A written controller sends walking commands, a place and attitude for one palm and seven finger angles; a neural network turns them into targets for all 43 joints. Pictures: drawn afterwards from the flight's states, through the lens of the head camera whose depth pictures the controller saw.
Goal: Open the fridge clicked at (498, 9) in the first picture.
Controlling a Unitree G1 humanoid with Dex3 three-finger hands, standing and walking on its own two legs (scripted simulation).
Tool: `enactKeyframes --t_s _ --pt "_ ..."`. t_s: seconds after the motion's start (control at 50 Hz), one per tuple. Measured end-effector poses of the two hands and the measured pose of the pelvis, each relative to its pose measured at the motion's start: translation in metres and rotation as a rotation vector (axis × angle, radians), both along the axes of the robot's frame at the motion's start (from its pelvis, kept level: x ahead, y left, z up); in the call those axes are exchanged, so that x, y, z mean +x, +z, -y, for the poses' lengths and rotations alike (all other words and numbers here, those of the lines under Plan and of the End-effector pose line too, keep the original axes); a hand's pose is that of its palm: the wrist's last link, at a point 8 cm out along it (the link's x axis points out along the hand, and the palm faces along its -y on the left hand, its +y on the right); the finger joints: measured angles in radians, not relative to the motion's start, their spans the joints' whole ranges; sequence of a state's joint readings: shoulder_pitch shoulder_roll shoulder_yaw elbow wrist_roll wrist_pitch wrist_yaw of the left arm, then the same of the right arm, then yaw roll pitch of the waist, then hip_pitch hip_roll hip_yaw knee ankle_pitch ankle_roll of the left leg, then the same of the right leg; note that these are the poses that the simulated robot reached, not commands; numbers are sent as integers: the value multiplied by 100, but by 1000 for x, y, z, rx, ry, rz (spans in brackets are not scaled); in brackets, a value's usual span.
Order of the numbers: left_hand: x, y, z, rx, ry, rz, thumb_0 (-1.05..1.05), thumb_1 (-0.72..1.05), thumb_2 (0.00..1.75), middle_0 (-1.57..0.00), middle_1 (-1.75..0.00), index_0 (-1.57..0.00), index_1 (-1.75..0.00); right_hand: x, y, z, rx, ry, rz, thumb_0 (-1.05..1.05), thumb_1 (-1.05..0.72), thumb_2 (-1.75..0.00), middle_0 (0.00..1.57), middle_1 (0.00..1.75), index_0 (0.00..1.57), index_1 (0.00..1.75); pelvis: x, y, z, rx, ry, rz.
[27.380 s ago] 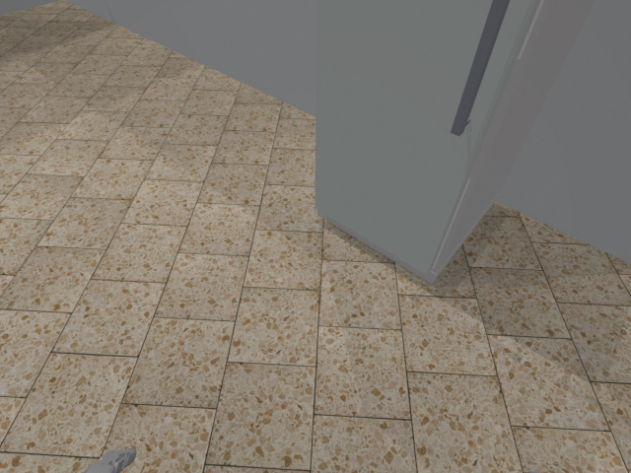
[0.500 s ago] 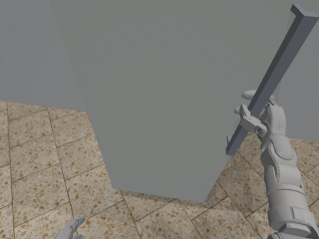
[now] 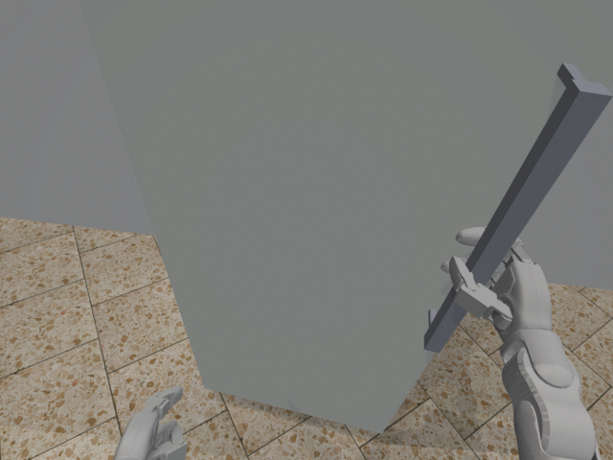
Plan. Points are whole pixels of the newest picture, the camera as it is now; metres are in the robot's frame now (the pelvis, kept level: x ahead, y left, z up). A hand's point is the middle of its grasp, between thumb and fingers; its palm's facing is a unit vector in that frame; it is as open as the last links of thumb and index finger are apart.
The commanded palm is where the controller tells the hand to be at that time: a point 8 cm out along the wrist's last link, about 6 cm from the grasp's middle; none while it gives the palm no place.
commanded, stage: walk backward, drawing the door open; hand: right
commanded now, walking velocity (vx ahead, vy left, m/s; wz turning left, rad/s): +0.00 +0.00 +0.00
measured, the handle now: (482, 244) +0.36 -0.18 +0.15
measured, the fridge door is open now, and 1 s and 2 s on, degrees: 7 39 64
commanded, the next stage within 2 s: none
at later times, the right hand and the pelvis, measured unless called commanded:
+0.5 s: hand (439, 399) +0.17 -0.10 +0.13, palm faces +0.09 +0.98 -0.16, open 6.4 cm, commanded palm +0.14 -0.15 +0.13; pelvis -0.08 +0.02 +0.00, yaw -3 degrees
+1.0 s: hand out of the picture +0.07 -0.01 +0.12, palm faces +0.28 +0.94 -0.20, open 6.8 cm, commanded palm +0.03 -0.04 +0.13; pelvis -0.15 +0.17 +0.00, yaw -25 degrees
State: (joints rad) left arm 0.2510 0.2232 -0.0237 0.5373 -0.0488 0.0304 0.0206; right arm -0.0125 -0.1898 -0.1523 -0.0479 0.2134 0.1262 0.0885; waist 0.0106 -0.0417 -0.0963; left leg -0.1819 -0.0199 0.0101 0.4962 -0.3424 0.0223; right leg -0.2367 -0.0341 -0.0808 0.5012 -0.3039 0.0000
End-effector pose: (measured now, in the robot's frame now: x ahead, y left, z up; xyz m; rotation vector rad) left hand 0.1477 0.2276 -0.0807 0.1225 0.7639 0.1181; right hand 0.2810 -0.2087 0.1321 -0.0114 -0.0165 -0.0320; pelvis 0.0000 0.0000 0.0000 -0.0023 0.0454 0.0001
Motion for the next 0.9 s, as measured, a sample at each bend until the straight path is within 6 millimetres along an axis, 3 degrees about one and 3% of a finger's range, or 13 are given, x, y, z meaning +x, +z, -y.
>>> enactKeyframes --t_s 0.14,0.24,0.34,0.48,0.6,0.68,0.76,0.86,0.9 --pt "18 5 2 53 -45 13 1 90 90 -20 -30 -20 -30 -47 2 -12 -128 -6 50 -3 -62 -72 39 140 35 140 -5 1 -1 8 -15 17" --pt "16 10 5 59 -51 12 1 90 90 -20 -30 -20 -30 -71 2 -22 -143 -30 57 -4 -61 -71 43 140 37 140 -23 4 0 2 -24 31" --pt "-3 11 10 33 -55 24 1 90 90 -20 -30 -20 -30 -94 2 -33 -147 -43 58 -4 -61 -69 44 140 36 140 -43 4 -5 -13 -27 44" --pt "-53 0 5 -1 -58 -22 1 90 90 -20 -30 -20 -30 -129 2 -53 -153 -51 57 -4 -62 -67 41 138 34 139 -77 4 -21 -10 -54 55" --pt "-97 -16 -17 3 -47 -88 1 90 90 -21 -30 -21 -30 -160 2 -73 -160 -58 66 -4 -62 -67 41 138 32 138 -105 2 -42 -14 -88 52" --pt "-114 -29 -38 9 -63 -127 1 90 90 -20 -30 -20 -30 -180 2 -89 -170 -88 66 -5 -62 -67 41 138 31 138 -120 -1 -63 -24 -145 54" --pt "-118 -37 -59 14 -92 -146 2 90 90 -20 -30 -20 -30 -201 3 -108 -176 -135 59 -5 -62 -67 41 137 31 138 -131 -2 -87 -40 -192 53" --pt "-114 -30 -83 63 -160 -122 2 90 90 -20 -30 -20 -30 -222 2 -128 -180 -171 75 -5 -60 -68 42 137 31 137 -137 -1 -116 -48 -291 45" --pt "-108 -31 -92 74 -179 -55 2 90 90 -20 -30 -20 -30 -228 -1 -135 -175 -176 113 -5 -59 -69 43 138 30 137 -141 -10 -126 -13 -295 39"
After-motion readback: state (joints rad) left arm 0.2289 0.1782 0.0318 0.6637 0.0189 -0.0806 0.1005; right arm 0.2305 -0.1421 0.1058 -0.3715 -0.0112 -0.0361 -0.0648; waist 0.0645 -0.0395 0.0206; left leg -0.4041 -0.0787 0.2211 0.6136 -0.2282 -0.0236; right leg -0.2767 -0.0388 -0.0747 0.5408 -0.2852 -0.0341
